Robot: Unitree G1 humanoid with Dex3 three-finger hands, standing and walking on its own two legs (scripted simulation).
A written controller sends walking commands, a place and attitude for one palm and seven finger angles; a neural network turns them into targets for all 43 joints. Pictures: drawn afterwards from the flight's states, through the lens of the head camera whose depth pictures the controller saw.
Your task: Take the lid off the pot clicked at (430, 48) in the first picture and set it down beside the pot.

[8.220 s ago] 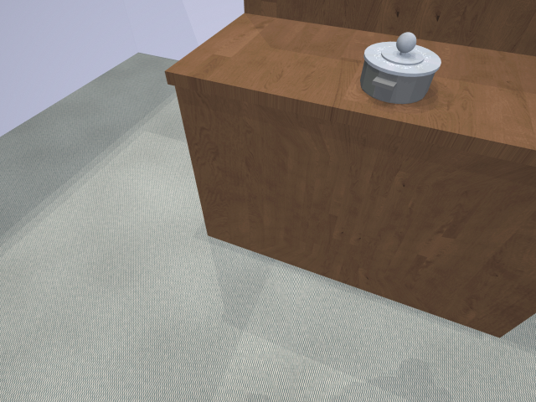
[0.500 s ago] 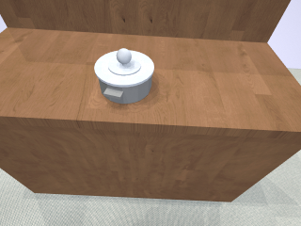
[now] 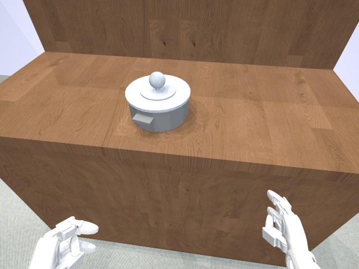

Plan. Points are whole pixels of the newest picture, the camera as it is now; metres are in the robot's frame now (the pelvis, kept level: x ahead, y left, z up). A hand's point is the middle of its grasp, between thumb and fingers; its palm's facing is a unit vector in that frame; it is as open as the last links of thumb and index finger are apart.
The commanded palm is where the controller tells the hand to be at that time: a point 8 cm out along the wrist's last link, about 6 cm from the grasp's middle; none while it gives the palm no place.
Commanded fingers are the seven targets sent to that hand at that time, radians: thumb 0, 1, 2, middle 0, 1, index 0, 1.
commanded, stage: lift the closed hand beside the body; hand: left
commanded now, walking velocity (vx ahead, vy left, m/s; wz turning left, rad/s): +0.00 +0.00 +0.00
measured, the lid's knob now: (157, 80) +0.55 +0.13 +0.17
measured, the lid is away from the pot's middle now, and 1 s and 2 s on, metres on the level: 0.00 0.00 0.00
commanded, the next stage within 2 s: raise the hand higher, near the body in 0.16 s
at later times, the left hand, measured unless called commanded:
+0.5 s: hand (66, 219) +0.16 +0.22 +0.12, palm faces +0.30 -0.83 -0.47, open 3.1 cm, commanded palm +0.10 +0.26 +0.15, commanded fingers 0.00 0.90 0.90 -1.30 -1.50 -1.30 -1.50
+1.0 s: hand (46, 187) +0.18 +0.23 +0.19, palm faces +0.40 -0.82 -0.41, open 3.1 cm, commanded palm +0.13 +0.27 +0.21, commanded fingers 0.00 0.90 0.90 -1.30 -1.50 -1.30 -1.50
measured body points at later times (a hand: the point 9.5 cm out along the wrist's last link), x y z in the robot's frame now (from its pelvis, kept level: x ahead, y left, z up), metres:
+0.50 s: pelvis +0.01 -0.01 +0.00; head +0.00 -0.04 +0.45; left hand +0.14 +0.26 +0.15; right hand +0.20 -0.23 -0.08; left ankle -0.01 +0.11 -0.74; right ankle +0.01 -0.11 -0.74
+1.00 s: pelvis +0.01 +0.01 +0.00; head -0.02 -0.01 +0.45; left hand +0.15 +0.27 +0.21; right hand +0.21 -0.19 -0.06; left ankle -0.01 +0.11 -0.74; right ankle +0.01 -0.11 -0.74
